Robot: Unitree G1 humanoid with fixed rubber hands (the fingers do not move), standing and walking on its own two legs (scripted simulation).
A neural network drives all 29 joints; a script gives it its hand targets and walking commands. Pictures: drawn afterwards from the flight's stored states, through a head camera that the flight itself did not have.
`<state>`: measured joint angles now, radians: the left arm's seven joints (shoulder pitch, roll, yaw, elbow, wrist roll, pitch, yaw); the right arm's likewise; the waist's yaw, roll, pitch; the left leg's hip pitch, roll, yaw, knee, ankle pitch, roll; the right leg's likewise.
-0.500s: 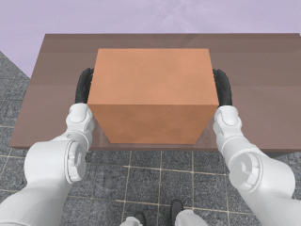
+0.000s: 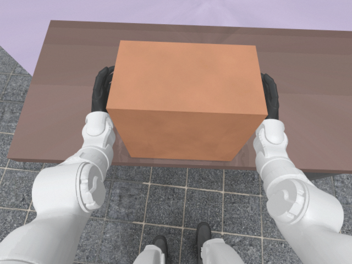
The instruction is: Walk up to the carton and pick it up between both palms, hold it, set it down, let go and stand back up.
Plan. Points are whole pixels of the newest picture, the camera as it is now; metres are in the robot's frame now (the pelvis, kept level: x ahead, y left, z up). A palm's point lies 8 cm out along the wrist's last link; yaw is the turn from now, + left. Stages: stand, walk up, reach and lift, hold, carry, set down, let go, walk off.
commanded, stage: set down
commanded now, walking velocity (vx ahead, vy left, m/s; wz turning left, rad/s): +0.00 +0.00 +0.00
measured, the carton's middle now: (184, 109) +0.47 -0.01 -0.05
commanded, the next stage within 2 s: none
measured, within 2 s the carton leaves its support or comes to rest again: rests again in 0.78 s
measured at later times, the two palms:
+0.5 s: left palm (103, 99) +0.48 +0.17 -0.01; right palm (267, 106) +0.45 -0.20 -0.01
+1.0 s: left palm (86, 115) +0.44 +0.21 -0.01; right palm (291, 114) +0.43 -0.25 -0.01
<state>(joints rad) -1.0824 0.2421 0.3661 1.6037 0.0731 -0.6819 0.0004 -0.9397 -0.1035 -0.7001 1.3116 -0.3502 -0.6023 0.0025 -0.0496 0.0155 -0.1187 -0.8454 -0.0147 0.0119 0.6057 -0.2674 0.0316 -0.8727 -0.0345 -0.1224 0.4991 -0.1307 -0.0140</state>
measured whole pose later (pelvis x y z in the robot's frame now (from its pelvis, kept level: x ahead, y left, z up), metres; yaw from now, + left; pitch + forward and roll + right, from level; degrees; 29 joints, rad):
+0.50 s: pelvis +0.02 -0.01 +0.00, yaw +0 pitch +29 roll -2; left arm -1.05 0.26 0.42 1.58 0.12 -0.67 -0.02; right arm -0.93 -0.09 -0.66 1.29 -0.36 -0.60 0.01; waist -0.06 0.04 -0.12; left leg -0.83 -0.01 0.00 0.64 -0.31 0.02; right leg -0.86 -0.03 -0.13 0.54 -0.18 -0.02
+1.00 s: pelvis +0.00 +0.00 -0.03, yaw -3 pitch +30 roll -2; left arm -0.98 0.32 -0.10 1.50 -0.32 -0.46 -0.02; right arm -0.96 -0.36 0.07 1.53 0.39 -0.55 0.02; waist 0.03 0.02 -0.25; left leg -1.00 0.02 0.05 0.88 -0.39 0.01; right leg -1.05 -0.01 -0.08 0.76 -0.24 -0.01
